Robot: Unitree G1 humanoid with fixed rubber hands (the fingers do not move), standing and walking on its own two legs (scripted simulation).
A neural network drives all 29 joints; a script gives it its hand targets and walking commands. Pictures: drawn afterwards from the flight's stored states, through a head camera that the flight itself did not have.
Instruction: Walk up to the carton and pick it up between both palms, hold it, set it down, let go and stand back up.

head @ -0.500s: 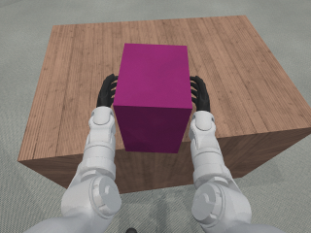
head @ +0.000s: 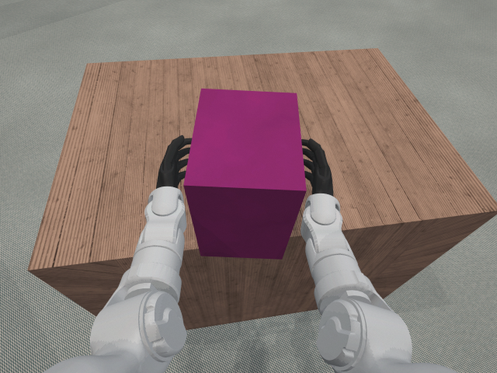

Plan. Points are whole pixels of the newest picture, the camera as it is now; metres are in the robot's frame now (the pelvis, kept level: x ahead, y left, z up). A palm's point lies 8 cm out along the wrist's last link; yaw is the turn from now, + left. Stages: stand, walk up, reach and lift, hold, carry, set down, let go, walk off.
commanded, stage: reach and lift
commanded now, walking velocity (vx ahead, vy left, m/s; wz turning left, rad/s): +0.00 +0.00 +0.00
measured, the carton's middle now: (244, 181) +0.43 +0.03 +0.03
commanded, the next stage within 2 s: none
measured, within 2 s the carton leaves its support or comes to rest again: leaves its support in 0.14 s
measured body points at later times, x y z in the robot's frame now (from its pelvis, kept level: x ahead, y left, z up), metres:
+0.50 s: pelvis -0.03 +0.00 +0.00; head -0.02 +0.02 +0.45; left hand +0.38 +0.15 +0.09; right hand +0.39 -0.10 +0.10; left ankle +0.01 +0.11 -0.75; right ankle -0.02 -0.10 -0.75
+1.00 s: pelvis -0.03 -0.01 +0.00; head -0.05 +0.02 +0.45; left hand +0.38 +0.15 +0.14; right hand +0.38 -0.11 +0.14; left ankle +0.01 +0.11 -0.75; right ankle -0.02 -0.10 -0.75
